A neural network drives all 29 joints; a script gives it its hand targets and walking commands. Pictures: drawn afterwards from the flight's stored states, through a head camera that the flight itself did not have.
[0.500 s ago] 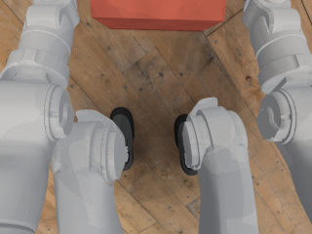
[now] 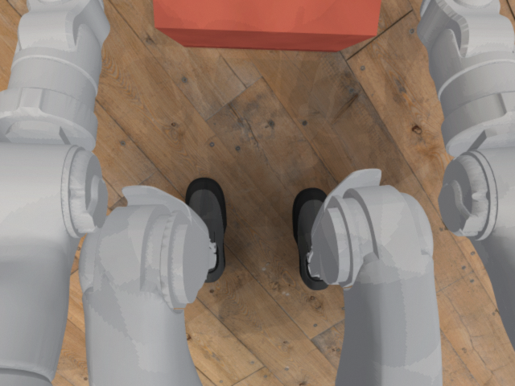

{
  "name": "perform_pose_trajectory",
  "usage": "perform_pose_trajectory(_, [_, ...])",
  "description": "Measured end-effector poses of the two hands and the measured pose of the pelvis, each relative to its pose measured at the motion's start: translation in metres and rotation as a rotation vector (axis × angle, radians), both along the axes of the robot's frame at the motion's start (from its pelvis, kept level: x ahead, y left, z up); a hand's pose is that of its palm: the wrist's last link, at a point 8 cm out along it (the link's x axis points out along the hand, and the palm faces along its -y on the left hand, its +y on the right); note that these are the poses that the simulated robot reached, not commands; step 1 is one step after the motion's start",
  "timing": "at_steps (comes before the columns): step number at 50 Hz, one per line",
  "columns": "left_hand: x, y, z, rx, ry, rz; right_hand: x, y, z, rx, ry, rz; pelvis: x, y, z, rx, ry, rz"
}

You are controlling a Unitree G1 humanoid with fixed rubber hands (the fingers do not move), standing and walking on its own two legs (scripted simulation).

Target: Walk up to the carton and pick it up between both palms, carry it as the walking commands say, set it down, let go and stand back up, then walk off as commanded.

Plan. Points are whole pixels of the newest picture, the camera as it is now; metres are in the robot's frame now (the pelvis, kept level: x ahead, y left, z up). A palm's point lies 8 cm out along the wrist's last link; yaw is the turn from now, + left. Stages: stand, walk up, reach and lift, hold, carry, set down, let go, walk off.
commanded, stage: set down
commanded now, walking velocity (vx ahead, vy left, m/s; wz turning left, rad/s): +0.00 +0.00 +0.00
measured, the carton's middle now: out of the picture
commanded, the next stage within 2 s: let go in 1.44 s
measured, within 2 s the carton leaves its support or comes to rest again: neither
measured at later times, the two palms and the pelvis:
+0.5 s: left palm out of the picture +0.56 +0.19 -0.08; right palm out of the picture +0.55 -0.21 -0.06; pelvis -0.01 +0.00 +0.06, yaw +0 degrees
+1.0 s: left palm out of the picture +0.56 +0.20 +0.07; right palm out of the picture +0.55 -0.22 +0.08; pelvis -0.02 +0.00 +0.19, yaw +1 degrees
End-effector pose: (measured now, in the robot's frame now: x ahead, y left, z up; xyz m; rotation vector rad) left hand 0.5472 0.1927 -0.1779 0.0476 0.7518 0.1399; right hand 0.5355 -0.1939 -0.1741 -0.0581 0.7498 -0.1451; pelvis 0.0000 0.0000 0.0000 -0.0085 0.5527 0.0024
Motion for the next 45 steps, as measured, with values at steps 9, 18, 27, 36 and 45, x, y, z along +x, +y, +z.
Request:
perform_pose_trajectory(9, [0.007, 0.011, 0.017, 0.013, -0.066, -0.002, 0.002, -0.012, 0.011, -0.009, -0.048, -0.007, -0.005, 0.001, 0.006, 0.001, -0.016, 0.005])
perform_pose_trajectory(18, [0.007, 0.001, 0.057, 0.001, -0.091, -0.011, 0.008, -0.013, 0.062, -0.006, -0.094, -0.021, -0.011, -0.002, 0.033, 0.001, -0.023, 0.002])
perform_pose_trajectory(27, [0.011, -0.002, 0.111, 0.011, -0.108, -0.028, 0.016, -0.017, 0.121, -0.005, -0.120, -0.038, -0.015, -0.003, 0.073, -0.003, -0.033, 0.003])
perform_pose_trajectory(36, [0.011, 0.005, 0.166, 0.018, -0.115, -0.031, 0.013, -0.019, 0.169, 0.004, -0.120, -0.035, -0.019, -0.003, 0.113, -0.004, -0.035, 0.010])
perform_pose_trajectory(45, [0.011, 0.009, 0.219, 0.010, -0.103, -0.041, 0.012, -0.023, 0.222, 0.003, -0.112, -0.025, -0.021, -0.001, 0.161, -0.007, -0.031, 0.017])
